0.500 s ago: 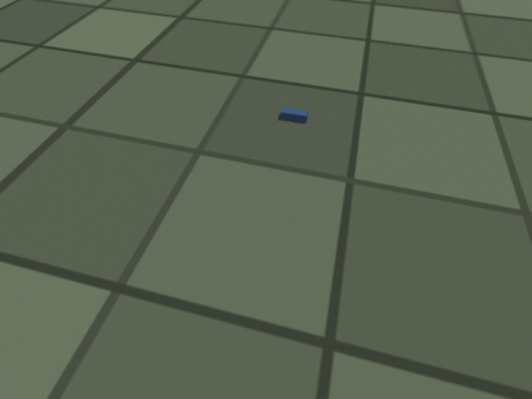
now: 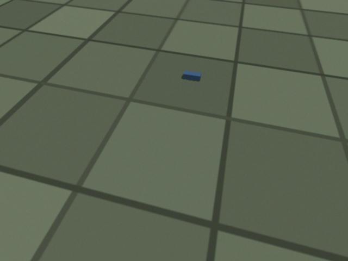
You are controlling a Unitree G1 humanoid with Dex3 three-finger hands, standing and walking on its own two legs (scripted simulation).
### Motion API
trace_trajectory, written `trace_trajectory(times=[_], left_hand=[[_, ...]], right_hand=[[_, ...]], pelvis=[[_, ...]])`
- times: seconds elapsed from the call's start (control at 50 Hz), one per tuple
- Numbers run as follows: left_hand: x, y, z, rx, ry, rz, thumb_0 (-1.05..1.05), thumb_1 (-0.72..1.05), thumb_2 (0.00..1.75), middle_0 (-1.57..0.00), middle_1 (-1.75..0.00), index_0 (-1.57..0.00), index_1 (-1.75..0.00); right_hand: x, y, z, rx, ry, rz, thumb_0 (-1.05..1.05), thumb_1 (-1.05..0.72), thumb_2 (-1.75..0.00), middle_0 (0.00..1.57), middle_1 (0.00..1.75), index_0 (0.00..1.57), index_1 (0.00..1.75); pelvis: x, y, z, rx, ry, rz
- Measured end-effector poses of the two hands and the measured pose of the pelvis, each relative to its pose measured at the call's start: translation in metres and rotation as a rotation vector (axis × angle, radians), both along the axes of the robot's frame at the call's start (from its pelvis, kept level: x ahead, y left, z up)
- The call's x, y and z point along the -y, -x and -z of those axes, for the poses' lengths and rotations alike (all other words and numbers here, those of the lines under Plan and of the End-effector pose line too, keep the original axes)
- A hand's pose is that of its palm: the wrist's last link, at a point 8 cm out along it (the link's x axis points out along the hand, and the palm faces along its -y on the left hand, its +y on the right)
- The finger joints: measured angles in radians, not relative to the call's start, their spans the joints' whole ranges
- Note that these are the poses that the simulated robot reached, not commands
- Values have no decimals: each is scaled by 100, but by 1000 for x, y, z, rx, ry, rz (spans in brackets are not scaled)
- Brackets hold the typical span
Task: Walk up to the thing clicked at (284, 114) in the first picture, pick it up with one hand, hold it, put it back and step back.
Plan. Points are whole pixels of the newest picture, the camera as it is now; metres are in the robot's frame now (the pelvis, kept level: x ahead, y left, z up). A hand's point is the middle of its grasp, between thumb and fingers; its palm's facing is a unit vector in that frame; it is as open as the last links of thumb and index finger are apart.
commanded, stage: stand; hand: left
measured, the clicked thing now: (192, 75) +1.80 -0.20 -0.76
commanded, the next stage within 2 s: walk up in 0.62 s
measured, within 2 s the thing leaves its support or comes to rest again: neither
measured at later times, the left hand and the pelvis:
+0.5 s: hand out of the picture +0.07 +0.25 -0.16, palm faces -0.02 -0.94 -0.33, open 7.3 cm; pelvis +0.00 +0.00 +0.00, yaw +0 degrees
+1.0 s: hand (95, 245) +0.20 +0.21 -0.14, palm faces -0.11 -0.89 -0.44, open 7.3 cm; pelvis +0.09 -0.08 -0.03, yaw -8 degrees
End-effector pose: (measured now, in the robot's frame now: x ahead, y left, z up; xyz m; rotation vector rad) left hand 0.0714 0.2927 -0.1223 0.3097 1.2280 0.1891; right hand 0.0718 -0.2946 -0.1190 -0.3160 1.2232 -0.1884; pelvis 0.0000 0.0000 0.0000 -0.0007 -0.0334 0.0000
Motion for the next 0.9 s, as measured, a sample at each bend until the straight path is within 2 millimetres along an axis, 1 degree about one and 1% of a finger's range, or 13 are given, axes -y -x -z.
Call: trace_trajectory(times=[0.4,0.62,0.66,0.7,0.74,0.82,0.86,0.9], left_hand=[[-2,7,0,-15,-1,-7,0,91,89,-20,-30,-20,-30],[-3,7,0,-16,-3,-11,0,91,89,-20,-30,-20,-30],[-4,5,-1,-7,8,-4,0,91,89,-20,-30,-20,-30],[-7,0,-1,-14,6,19,0,90,89,-20,-30,-21,-30],[-9,-10,-4,-22,-6,49,0,90,89,-20,-30,-21,-30],[-4,-43,-14,8,-23,94,0,91,89,-20,-30,-20,-30],[3,-62,-20,22,-35,116,0,91,89,-20,-30,-20,-30],[12,-82,-23,36,-56,136,0,91,89,-20,-30,-20,-30]], right_hand=[[0,2,0,-8,0,-5,1,-91,-90,21,30,21,30],[0,1,1,-11,2,-9,1,-91,-90,21,30,21,30],[2,0,-1,15,-6,-7,1,-91,-90,21,30,21,30],[9,1,-3,62,-6,10,1,-90,-90,21,30,21,30],[21,5,-5,92,5,32,1,-90,-90,21,30,21,30],[54,18,-8,62,37,70,1,-90,-90,21,30,21,31],[74,19,-6,43,49,90,1,-90,-90,21,30,21,31],[95,15,0,34,57,110,1,-90,-90,21,30,21,31]], pelvis=[[0,1,0,1,0,-1],[-1,-1,0,0,-1,-3],[0,-3,1,-6,-6,10],[3,-6,3,-15,-14,37],[8,-10,5,-22,-18,51],[25,-27,6,-17,-31,80],[36,-39,8,-11,-32,97],[50,-53,13,-5,-36,115]])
